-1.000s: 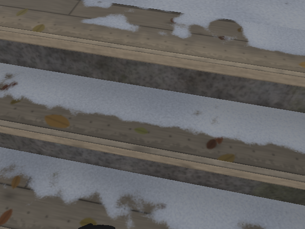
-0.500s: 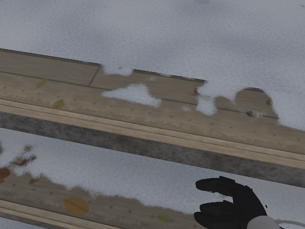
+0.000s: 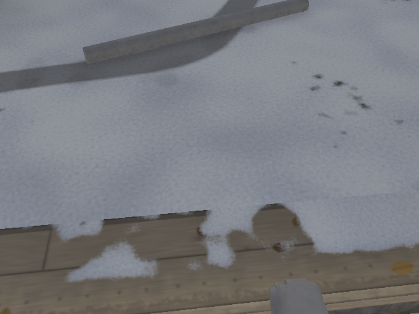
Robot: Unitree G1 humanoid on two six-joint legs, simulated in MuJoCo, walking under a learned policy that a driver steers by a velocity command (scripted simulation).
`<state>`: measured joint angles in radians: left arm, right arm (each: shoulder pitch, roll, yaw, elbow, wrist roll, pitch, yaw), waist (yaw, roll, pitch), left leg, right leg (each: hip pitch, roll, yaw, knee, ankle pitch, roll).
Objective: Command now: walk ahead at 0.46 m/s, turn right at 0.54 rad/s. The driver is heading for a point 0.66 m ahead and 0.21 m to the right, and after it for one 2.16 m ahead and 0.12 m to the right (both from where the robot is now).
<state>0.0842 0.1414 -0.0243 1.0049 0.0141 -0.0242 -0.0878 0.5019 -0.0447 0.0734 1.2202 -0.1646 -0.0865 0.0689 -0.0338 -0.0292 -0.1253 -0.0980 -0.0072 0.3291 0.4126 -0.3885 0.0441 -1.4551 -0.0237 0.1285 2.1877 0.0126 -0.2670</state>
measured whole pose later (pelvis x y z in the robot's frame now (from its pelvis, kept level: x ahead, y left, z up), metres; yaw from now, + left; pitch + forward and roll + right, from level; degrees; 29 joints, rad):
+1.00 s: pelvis +0.53 -0.06 +0.36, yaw -32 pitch +4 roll +2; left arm -0.01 0.22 0.03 0.85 0.04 -0.11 -0.12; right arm 0.42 -0.13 0.04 1.10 -0.06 -0.11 0.00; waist -0.06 -0.04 -0.11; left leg -0.20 0.00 0.26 0.48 -0.35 0.04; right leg -0.92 -0.08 0.03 1.15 0.02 -0.10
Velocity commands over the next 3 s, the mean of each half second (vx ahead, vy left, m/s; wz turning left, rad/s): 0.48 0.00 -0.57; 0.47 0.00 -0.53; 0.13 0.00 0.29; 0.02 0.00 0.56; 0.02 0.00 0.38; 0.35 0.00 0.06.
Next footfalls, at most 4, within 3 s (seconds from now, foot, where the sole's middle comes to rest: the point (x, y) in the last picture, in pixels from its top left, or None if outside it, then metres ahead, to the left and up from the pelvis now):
0.18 right None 0.27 -0.13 -0.59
0.62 left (205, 261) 0.56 0.02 -0.41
1.12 right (317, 227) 0.65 -0.28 -0.41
1.50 left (218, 214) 0.71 -0.02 -0.41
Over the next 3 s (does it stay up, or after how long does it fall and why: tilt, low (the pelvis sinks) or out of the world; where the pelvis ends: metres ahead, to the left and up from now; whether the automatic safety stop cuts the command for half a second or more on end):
stays up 0.71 -0.07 0.36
